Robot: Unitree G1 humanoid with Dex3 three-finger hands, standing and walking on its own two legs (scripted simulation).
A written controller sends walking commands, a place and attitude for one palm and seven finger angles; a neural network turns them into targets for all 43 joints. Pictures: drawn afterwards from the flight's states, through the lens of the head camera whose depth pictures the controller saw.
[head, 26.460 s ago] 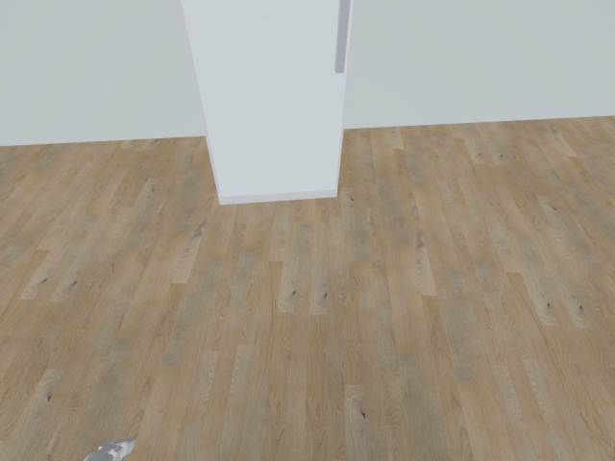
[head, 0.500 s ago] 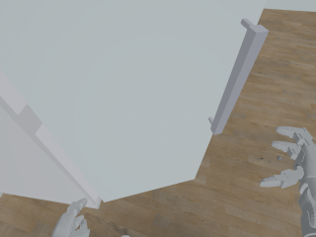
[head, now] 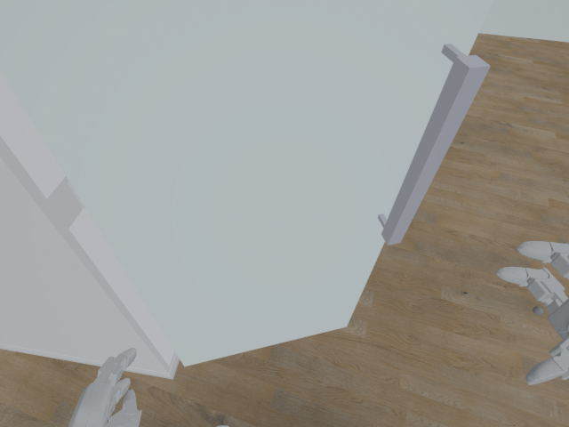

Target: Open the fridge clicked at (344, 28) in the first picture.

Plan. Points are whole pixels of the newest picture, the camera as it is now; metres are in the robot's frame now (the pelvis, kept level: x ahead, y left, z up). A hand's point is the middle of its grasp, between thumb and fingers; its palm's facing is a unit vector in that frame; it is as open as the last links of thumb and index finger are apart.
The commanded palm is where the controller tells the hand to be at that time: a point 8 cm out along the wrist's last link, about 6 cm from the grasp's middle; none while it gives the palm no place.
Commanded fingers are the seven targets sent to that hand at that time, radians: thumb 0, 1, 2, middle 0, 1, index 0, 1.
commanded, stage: draw the hand back to the body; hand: right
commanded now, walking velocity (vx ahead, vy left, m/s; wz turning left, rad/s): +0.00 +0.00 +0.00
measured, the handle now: (414, 162) +0.49 -0.19 +0.12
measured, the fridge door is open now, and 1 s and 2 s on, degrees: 67 67 67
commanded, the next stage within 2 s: step back with the hand held close in 1.14 s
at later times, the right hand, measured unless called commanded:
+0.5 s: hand out of the picture +0.24 -0.31 +0.15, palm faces +0.46 +0.82 -0.36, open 11.4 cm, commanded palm +0.19 -0.33 +0.18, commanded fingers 0.00 -0.47 -0.69 0.22 0.56 0.22 0.56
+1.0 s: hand out of the picture +0.22 -0.28 +0.18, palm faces +0.46 +0.79 -0.40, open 7.5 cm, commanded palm +0.17 -0.31 +0.21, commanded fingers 0.00 -0.90 -0.90 0.20 0.30 0.20 0.30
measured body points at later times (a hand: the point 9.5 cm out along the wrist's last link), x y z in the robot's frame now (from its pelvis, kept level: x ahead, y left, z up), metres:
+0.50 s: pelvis +0.03 -0.02 +0.03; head +0.02 -0.01 +0.48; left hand +0.21 +0.19 -0.05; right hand +0.21 -0.35 +0.18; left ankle +0.03 +0.12 -0.70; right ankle +0.01 -0.12 -0.70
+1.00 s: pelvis +0.03 -0.01 +0.04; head +0.02 +0.01 +0.49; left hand +0.22 +0.21 -0.04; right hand +0.19 -0.32 +0.20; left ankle +0.03 +0.13 -0.70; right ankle +0.01 -0.12 -0.70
